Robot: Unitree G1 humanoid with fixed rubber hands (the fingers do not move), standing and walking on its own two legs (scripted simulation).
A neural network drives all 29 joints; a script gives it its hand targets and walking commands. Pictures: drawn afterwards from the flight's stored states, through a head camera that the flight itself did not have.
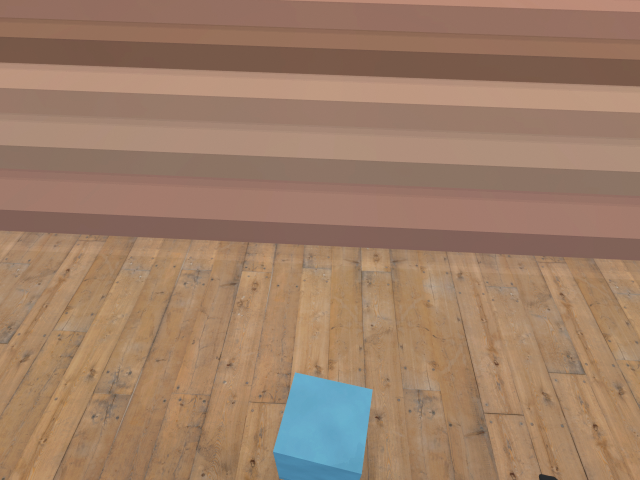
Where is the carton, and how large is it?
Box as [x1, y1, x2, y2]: [273, 372, 372, 479]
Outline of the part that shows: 295,372 273,450 279,478 359,479 361,474 372,389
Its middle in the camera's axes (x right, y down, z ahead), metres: +0.01 +0.53 +1.06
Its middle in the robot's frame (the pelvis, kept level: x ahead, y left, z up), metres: +0.40 -0.02 -0.66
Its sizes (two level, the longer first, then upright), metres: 0.210 0.200 0.250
